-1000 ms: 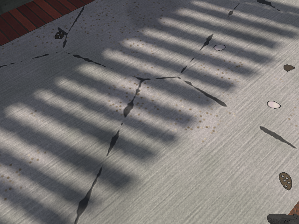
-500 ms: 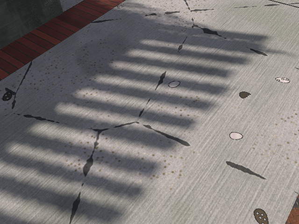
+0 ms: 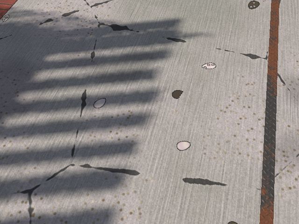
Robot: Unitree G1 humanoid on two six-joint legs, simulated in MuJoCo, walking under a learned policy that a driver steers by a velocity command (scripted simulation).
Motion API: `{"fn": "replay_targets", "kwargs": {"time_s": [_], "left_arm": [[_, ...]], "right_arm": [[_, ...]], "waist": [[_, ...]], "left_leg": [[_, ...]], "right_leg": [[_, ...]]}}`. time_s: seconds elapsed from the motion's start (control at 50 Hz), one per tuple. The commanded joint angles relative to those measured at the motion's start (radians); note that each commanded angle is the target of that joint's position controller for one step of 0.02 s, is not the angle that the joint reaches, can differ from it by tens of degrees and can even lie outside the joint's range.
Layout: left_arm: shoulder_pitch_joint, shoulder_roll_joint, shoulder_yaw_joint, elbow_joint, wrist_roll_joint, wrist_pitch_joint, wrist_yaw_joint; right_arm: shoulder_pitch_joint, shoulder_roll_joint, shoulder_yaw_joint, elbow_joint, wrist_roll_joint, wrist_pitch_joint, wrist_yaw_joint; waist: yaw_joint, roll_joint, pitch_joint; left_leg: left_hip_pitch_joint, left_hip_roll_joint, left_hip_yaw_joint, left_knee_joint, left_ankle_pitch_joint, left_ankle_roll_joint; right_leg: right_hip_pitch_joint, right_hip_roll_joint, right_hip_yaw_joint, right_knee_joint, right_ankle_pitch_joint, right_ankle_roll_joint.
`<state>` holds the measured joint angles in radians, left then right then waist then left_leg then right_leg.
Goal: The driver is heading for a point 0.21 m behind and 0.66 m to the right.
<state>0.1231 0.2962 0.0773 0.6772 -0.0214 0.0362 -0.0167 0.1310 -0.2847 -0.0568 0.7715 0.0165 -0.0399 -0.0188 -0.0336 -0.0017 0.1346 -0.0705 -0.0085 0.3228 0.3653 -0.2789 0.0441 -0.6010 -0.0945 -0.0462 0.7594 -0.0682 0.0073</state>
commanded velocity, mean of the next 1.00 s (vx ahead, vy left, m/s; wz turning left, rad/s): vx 0.51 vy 0.00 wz -0.96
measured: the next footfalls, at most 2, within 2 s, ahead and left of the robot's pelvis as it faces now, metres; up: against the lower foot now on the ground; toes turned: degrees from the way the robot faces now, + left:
right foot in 0.08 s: +0.19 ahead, -0.10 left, +0.00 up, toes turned -8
left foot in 0.52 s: +0.27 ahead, +0.10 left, +0.00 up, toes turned -36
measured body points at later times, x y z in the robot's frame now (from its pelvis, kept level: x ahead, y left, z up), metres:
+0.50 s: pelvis +0.15 +0.01 +0.00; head +0.16 -0.02 +0.45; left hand +0.43 +0.20 -0.06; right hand +0.19 -0.33 -0.09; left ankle +0.23 +0.13 -0.73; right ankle +0.15 -0.10 -0.74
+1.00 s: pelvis +0.34 -0.19 -0.04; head +0.38 -0.22 +0.40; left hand +0.67 -0.31 -0.11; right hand +0.04 -0.22 -0.15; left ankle +0.26 +0.12 -0.70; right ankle +0.36 -0.30 -0.74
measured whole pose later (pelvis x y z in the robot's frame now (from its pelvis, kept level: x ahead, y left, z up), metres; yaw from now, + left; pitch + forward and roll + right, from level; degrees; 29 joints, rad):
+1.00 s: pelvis +0.34 -0.19 -0.04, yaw -57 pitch +3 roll -1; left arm -0.03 0.30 0.02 0.56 0.04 0.00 -0.09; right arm 0.62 -0.25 -0.03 0.93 -0.04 -0.05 -0.02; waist -0.09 -0.04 0.04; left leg 0.19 0.15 0.30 0.60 -0.43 -0.08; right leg -0.59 0.08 -0.15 0.74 -0.28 -0.19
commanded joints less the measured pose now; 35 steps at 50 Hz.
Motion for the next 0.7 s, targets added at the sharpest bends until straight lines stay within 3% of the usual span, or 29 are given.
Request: {"fn": "replay_targets", "kwargs": {"time_s": [0.02, 0.06, 0.08, 0.1, 0.12, 0.14, 0.16, 0.18, 0.2, 0.22, 0.26, 0.3, 0.32, 0.36, 0.4, 0.44, 0.46, 0.5, 0.52, 0.54, 0.56, 0.58, 0.6, 0.62, 0.66, 0.7], "left_arm": [[0.091, 0.106, 0.040, -0.063, -0.003, 0.013, -0.022], [0.169, 0.143, 0.067, -0.065, -0.008, 0.013, -0.018], [0.291, 0.181, 0.091, -0.039, -0.006, 0.003, -0.003], [0.289, 0.292, 0.118, -0.053, -0.008, -0.009, 0.024], [0.226, 0.336, 0.113, -0.108, 0.036, -0.027, 0.020], [0.190, 0.288, 0.100, -0.141, 0.038, -0.052, 0.001], [0.153, 0.257, 0.089, -0.144, 0.023, -0.068, -0.001], [0.110, 0.217, 0.078, -0.142, -0.003, -0.068, 0.004], [0.068, 0.189, 0.069, -0.152, -0.014, -0.061, 0.018], [0.043, 0.174, 0.064, -0.169, -0.008, -0.050, 0.033], [0.040, 0.185, 0.071, -0.184, 0.008, -0.035, 0.051], [0.070, 0.201, 0.080, -0.184, 0.008, -0.024, 0.062], [0.081, 0.193, 0.079, -0.184, 0.001, -0.018, 0.067], [0.077, 0.196, 0.075, -0.194, -0.004, -0.018, 0.065], [0.080, 0.196, 0.071, -0.193, 0.000, -0.022, 0.056], [0.074, 0.180, 0.063, -0.195, -0.003, -0.023, 0.048], [0.055, 0.167, 0.056, -0.202, -0.004, -0.023, 0.046], [-0.029, 0.128, 0.036, -0.236, -0.004, -0.020, 0.044], [-0.130, 0.125, 0.038, -0.263, 0.083, -0.021, 0.002], [-0.107, 0.027, 0.010, -0.310, 0.055, -0.030, -0.008], [-0.104, 0.082, 0.010, -0.306, 0.069, -0.038, -0.020], [-0.099, 0.119, 0.018, -0.285, 0.071, -0.039, -0.034], [-0.073, 0.132, 0.022, -0.259, 0.076, -0.036, -0.049], [-0.041, 0.129, 0.021, -0.237, 0.080, -0.031, -0.064], [-0.032, 0.116, 0.010, -0.225, 0.077, -0.018, -0.081], [-0.079, 0.106, 0.000, -0.229, 0.071, -0.015, -0.083]], "right_arm": [[-0.103, -0.167, -0.046, -0.087, 0.018, 0.020, -0.002], [-0.114, -0.161, -0.049, -0.092, 0.033, 0.041, 0.003], [-0.104, -0.144, -0.046, -0.089, 0.036, 0.050, 0.009], [-0.062, -0.082, -0.029, -0.109, 0.000, 0.048, 0.017], [-0.031, -0.071, -0.020, -0.158, -0.026, 0.039, 0.019], [-0.077, -0.129, -0.027, -0.149, -0.018, 0.021, 0.025], [-0.145, -0.127, -0.027, -0.165, -0.002, 0.011, 0.024], [-0.156, -0.120, -0.030, -0.149, -0.014, 0.010, 0.013], [-0.161, -0.132, -0.035, -0.145, -0.027, 0.015, 0.003], [-0.167, -0.132, -0.038, -0.142, -0.027, 0.021, 0.005], [-0.151, -0.096, -0.032, -0.126, -0.024, 0.027, 0.011], [-0.156, -0.070, -0.025, -0.119, -0.019, 0.030, 0.011], [-0.144, -0.068, -0.023, -0.115, -0.014, 0.031, 0.013], [-0.148, -0.078, -0.027, -0.117, 0.000, 0.027, 0.023], [-0.154, -0.092, -0.034, -0.123, 0.006, 0.008, 0.031], [-0.137, -0.095, -0.039, -0.121, 0.009, -0.017, 0.035], [-0.107, -0.099, -0.045, -0.114, 0.014, -0.027, 0.036], [0.073, -0.112, -0.063, -0.059, 0.020, -0.042, 0.034], [0.237, -0.194, -0.058, -0.019, -0.060, -0.010, 0.012], [0.179, -0.304, -0.077, -0.062, -0.096, -0.006, 0.006], [0.079, -0.281, -0.078, -0.089, -0.102, -0.001, 0.007], [0.050, -0.221, -0.062, -0.101, -0.078, 0.000, 0.010], [0.056, -0.193, -0.053, -0.094, -0.057, -0.002, 0.013], [0.083, -0.185, -0.047, -0.086, -0.048, -0.007, 0.011], [0.159, -0.171, -0.040, -0.062, -0.049, -0.022, 0.012], [0.243, -0.160, -0.038, -0.038, -0.055, -0.034, 0.021]], "waist": [[0.063, 0.058, -0.157], [0.109, 0.056, -0.183], [0.169, -0.005, -0.212], [0.116, -0.268, -0.187], [0.034, -0.329, -0.360], [0.080, -0.145, -0.444], [0.069, -0.077, -0.355], [0.037, 0.019, -0.266], [0.016, 0.010, -0.237], [0.002, -0.021, -0.234], [0.001, -0.034, -0.256], [0.015, -0.036, -0.276], [0.019, -0.037, -0.305], [0.036, -0.118, -0.284], [0.045, -0.173, -0.248], [0.042, -0.185, -0.227], [0.026, -0.191, -0.215], [-0.073, -0.165, -0.190], [-0.137, 0.014, -0.149], [-0.084, 0.259, -0.128], [-0.025, 0.164, -0.072], [0.001, 0.095, -0.066], [0.016, 0.067, -0.084], [0.019, 0.092, -0.116], [0.001, 0.118, -0.107], [-0.030, 0.106, -0.074]], "left_leg": [[0.006, 0.302, -0.058, 0.029, 0.685, 0.111], [0.010, 0.294, -0.038, 0.216, 0.759, 0.063], [-0.067, 0.244, -0.032, 0.425, 0.685, 0.016], [-0.298, 0.105, -0.039, 0.714, 0.023, -0.062], [-0.590, -0.088, -0.230, 1.020, -0.436, -0.111], [-0.626, -0.052, -0.436, 1.041, -0.376, -0.084], [-0.646, -0.031, -0.454, 1.000, -0.292, -0.057], [-0.635, 0.006, -0.457, 0.916, -0.225, -0.053], [-0.590, 0.023, -0.462, 0.826, -0.176, -0.055], [-0.527, 0.020, -0.455, 0.771, -0.143, -0.062], [-0.477, -0.017, -0.433, 0.668, -0.099, -0.091], [-0.462, -0.041, -0.438, 0.579, -0.086, -0.117], [-0.440, -0.043, -0.442, 0.527, -0.059, -0.120], [-0.397, -0.052, -0.431, 0.433, -0.029, -0.117], [-0.351, -0.059, -0.430, 0.360, -0.054, -0.108], [-0.270, -0.060, -0.424, 0.283, -0.074, -0.094], [-0.209, -0.054, -0.420, 0.242, -0.065, -0.088], [0.039, -0.009, -0.406, 0.070, 0.024, -0.054], [0.165, 0.133, -0.535, -0.060, -0.271, -0.014], [0.178, 0.408, -0.965, -0.210, -0.589, 0.055], [0.068, 0.465, -1.088, -0.252, -0.659, 0.109], [0.017, 0.430, -0.991, -0.222, -0.604, 0.094], [0.009, 0.357, -0.839, -0.198, -0.494, 0.055], [0.008, 0.297, -0.711, -0.190, -0.393, 0.030], [0.010, 0.255, -0.569, -0.197, -0.297, 0.021], [0.049, 0.258, -0.494, -0.202, -0.237, 0.021]], "right_leg": [[0.187, 0.024, -0.049, -0.043, -0.038, -0.038], [0.287, 0.084, -0.087, -0.120, -0.093, -0.092], [0.444, 0.121, -0.045, -0.236, 0.029, -0.147], [0.564, -0.024, 0.253, -0.289, 0.601, -0.240], [0.750, -0.200, 0.733, -0.346, 0.407, -0.481], [0.747, -0.240, 0.796, -0.445, 0.172, -0.458], [0.678, -0.212, 0.721, -0.466, 0.058, -0.399], [0.579, -0.160, 0.627, -0.464, 0.001, -0.330], [0.496, -0.122, 0.559, -0.457, 0.005, -0.293], [0.440, -0.073, 0.509, -0.456, 0.024, -0.266], [0.424, -0.021, 0.460, -0.431, 0.131, -0.248], [0.432, -0.010, 0.469, -0.410, 0.165, -0.248], [0.422, 0.006, 0.480, -0.426, -0.042, -0.242], [0.359, 0.019, 0.542, -0.489, -0.459, -0.231], [0.319, 0.019, 0.582, -0.499, -0.562, -0.226], [0.274, 0.027, 0.596, -0.470, -0.583, -0.215], [0.230, 0.032, 0.603, -0.447, -0.587, -0.206], [0.035, 0.081, 0.542, -0.331, -0.618, -0.141], [-0.178, 0.232, 0.369, -0.100, -0.604, -0.080], [-0.354, 0.317, 0.227, 0.193, -0.512, -0.050], [-0.415, 0.181, 0.229, 0.333, -0.345, -0.051], [-0.384, 0.145, 0.226, 0.382, -0.262, -0.048], [-0.346, 0.136, 0.220, 0.414, -0.205, -0.036], [-0.300, 0.136, 0.195, 0.465, -0.164, -0.026], [-0.304, 0.115, 0.162, 0.542, -0.117, -0.022], [-0.356, 0.100, 0.151, 0.550, -0.085, -0.026]]}}
Keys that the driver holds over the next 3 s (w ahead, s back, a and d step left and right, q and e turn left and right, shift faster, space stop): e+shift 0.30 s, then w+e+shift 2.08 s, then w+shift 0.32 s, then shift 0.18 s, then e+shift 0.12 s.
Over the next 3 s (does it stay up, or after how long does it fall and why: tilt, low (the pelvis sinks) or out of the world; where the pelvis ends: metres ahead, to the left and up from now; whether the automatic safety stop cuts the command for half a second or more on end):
stays up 0.00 -1.76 -0.01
